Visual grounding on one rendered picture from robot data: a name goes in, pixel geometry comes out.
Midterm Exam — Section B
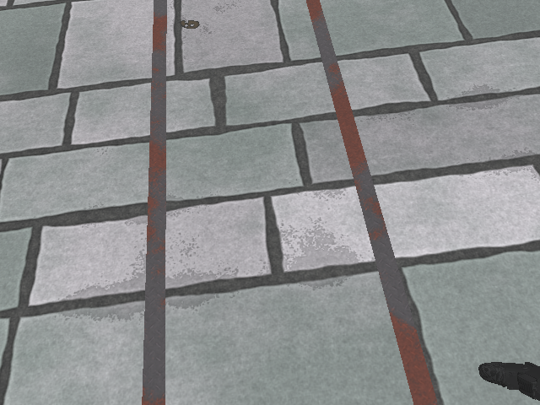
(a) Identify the right robot hand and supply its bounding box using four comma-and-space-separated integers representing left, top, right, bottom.
478, 362, 540, 401

